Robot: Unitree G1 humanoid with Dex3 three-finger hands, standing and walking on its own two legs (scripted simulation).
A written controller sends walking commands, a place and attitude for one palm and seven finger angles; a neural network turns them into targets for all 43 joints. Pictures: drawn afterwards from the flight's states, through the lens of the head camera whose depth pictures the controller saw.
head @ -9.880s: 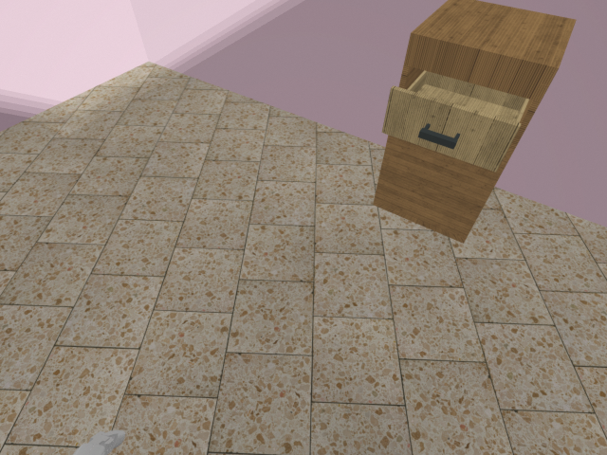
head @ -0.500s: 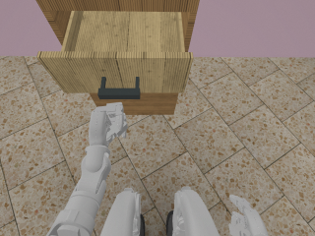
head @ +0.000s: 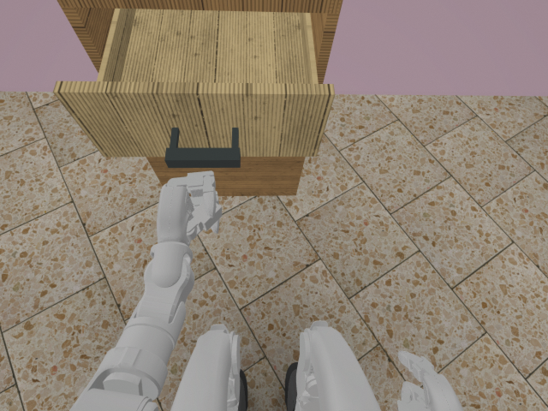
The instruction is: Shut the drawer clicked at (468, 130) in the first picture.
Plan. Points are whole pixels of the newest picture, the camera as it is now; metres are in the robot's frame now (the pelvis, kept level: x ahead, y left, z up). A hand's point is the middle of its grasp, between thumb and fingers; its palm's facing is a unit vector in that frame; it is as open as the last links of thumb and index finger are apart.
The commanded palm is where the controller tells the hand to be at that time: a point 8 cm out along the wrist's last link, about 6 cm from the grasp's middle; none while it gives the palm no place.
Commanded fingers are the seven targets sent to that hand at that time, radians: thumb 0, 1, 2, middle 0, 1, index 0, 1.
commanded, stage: push the drawer shut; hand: left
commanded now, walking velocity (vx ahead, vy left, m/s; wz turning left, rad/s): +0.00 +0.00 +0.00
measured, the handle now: (204, 146) +0.51 +0.11 -0.01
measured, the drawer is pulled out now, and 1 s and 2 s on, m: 0.17 0.08 0.00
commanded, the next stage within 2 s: none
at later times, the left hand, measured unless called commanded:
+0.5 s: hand (219, 183) +0.44 +0.08 -0.01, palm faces -0.02 -1.00 -0.04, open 3.2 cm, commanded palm +0.43 +0.12 +0.00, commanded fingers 0.00 0.90 0.90 -1.40 -1.60 -1.40 -1.60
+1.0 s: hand (223, 141) +0.51 +0.08 -0.01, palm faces +0.02 -1.00 -0.04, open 3.3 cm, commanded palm +0.49 +0.11 +0.00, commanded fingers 0.00 0.90 0.90 -1.40 -1.60 -1.40 -1.60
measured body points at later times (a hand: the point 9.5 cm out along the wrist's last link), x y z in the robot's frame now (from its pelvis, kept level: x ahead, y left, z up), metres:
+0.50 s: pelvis +0.00 +0.00 -0.01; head +0.17 +0.01 +0.41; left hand +0.43 +0.13 +0.00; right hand +0.10 -0.25 -0.14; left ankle +0.03 +0.09 -0.57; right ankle +0.04 -0.09 -0.57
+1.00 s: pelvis -0.01 +0.00 -0.01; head +0.18 +0.01 +0.39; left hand +0.51 +0.13 +0.00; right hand +0.02 -0.25 -0.14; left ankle +0.03 +0.09 -0.57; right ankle +0.04 -0.09 -0.57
